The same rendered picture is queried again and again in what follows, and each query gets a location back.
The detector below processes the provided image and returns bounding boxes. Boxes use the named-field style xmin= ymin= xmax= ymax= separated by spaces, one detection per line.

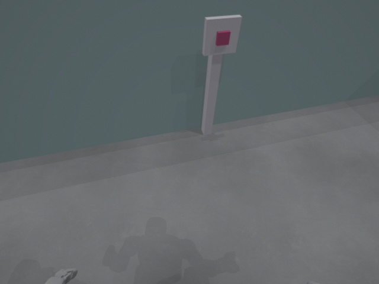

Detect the button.
xmin=216 ymin=30 xmax=230 ymax=46

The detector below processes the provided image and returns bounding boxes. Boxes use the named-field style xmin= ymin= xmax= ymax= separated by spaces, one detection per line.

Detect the left robot hand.
xmin=45 ymin=268 xmax=78 ymax=284

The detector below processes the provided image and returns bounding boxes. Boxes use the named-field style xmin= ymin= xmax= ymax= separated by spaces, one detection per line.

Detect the panel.
xmin=201 ymin=15 xmax=242 ymax=135

